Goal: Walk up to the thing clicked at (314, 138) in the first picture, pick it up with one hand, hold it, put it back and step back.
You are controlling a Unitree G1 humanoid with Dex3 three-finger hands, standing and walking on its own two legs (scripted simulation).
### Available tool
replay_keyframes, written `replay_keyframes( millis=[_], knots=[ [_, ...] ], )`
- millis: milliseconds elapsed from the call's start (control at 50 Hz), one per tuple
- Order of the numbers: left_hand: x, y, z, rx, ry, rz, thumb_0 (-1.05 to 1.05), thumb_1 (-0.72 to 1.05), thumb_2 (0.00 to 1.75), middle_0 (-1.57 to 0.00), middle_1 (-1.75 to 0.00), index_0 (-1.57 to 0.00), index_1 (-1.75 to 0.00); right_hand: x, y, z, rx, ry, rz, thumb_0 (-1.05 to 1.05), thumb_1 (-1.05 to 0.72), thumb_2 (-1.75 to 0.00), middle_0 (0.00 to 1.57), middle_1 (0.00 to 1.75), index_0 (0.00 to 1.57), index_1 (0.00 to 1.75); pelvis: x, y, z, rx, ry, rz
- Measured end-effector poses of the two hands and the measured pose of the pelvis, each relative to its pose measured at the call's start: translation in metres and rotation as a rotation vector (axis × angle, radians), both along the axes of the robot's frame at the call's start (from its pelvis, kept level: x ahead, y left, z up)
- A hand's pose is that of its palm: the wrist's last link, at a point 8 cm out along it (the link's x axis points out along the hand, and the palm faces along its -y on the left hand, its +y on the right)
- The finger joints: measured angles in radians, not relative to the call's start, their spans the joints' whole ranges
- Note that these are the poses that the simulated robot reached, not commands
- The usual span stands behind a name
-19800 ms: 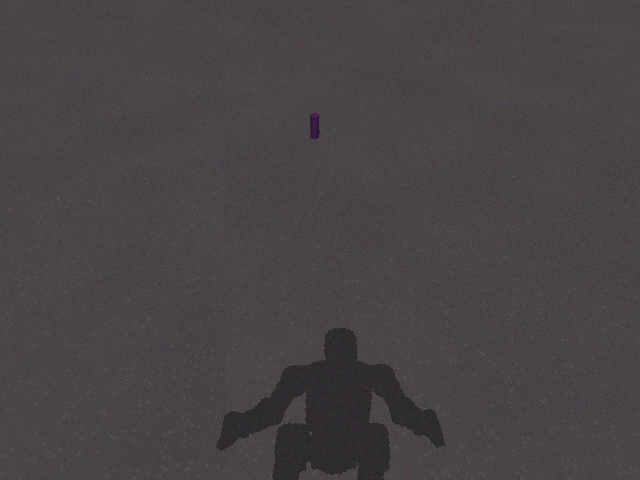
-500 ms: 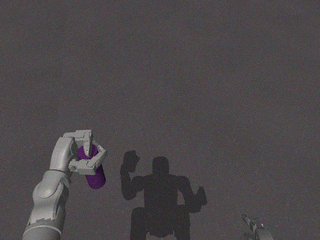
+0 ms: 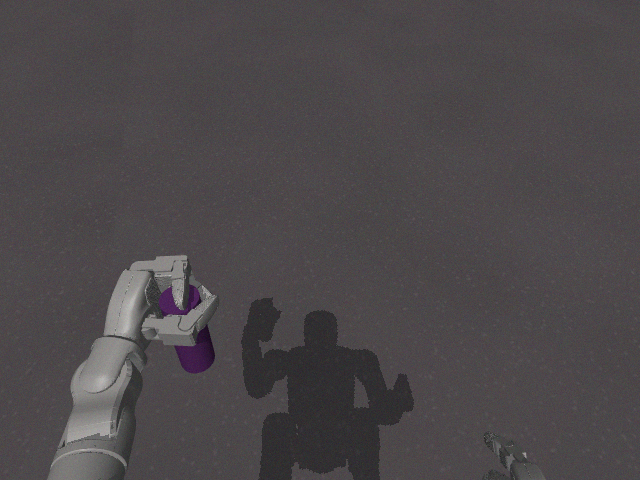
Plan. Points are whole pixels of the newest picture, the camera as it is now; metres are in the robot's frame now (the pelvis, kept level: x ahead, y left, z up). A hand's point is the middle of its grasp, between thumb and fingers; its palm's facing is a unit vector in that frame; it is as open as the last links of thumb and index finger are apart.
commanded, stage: hold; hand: left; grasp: from the side
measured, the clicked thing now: (189, 330) +0.32 +0.17 -0.01
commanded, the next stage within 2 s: crouch in 1.22 s
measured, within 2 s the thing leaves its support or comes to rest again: neither
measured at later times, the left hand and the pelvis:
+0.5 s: hand (198, 302) +0.33 +0.15 +0.05, palm faces -0.14 -0.99 -0.02, open 4.4 cm; pelvis +0.00 +0.00 +0.00, yaw +0 degrees
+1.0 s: hand (200, 304) +0.33 +0.14 +0.05, palm faces -0.14 -0.99 -0.02, open 4.4 cm; pelvis -0.01 +0.00 +0.00, yaw +0 degrees
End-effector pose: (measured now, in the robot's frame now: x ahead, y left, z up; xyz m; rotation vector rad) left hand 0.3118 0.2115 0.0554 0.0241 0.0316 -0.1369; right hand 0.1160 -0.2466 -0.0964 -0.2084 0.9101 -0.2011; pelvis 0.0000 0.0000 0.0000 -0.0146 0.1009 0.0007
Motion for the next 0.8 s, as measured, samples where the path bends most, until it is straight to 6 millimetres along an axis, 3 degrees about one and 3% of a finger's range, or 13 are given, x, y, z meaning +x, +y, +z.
replay_keyframes(
  millis=[420,800],
  knots=[
    [0.007,-0.005,0.000,-0.007,0.005,0.002,0.04,0.07,1.13,-0.95,-1.22,-1.36,-1.45,-0.002,-0.003,-0.003,0.010,0.010,-0.002,0.01,-0.88,-0.89,0.20,0.30,0.20,0.30,0.001,-0.002,0.000,0.003,0.005,-0.002],
    [0.000,-0.011,-0.003,0.000,0.004,-0.006,0.04,0.08,1.11,-0.94,-1.22,-1.35,-1.44,-0.007,-0.008,-0.002,0.002,0.007,0.003,0.01,-0.88,-0.89,0.20,0.30,0.20,0.30,-0.005,-0.006,-0.001,0.005,-0.002,-0.002]
  ],
)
